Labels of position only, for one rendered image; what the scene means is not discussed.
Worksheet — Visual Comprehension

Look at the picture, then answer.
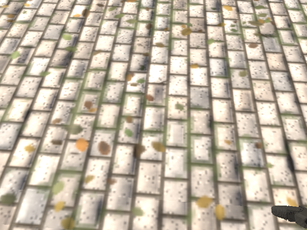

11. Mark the robot right hand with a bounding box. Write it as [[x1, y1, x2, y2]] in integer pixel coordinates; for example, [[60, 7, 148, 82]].
[[272, 205, 307, 229]]

